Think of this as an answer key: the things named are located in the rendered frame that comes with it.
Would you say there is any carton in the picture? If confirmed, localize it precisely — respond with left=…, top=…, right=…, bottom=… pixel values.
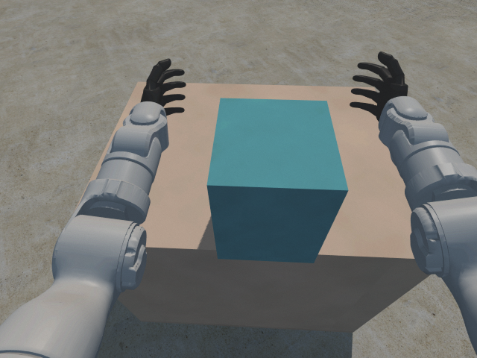
left=207, top=98, right=349, bottom=263

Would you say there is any robot left hand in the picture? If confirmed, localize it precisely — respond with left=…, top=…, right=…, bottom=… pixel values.
left=141, top=59, right=186, bottom=116

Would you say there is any robot right forearm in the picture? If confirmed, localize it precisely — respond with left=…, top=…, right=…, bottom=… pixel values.
left=379, top=96, right=477, bottom=212

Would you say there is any robot left forearm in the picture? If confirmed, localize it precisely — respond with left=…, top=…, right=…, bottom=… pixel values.
left=52, top=101, right=169, bottom=278

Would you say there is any robot right hand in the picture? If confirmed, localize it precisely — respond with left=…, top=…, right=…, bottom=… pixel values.
left=350, top=51, right=408, bottom=121

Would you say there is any left robot upper arm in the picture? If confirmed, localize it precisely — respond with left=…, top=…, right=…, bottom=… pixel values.
left=0, top=215, right=147, bottom=358

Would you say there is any pedestal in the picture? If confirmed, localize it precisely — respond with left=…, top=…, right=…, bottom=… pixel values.
left=76, top=82, right=430, bottom=333

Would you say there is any right robot upper arm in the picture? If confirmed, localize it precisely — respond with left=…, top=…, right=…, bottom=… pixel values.
left=410, top=196, right=477, bottom=355

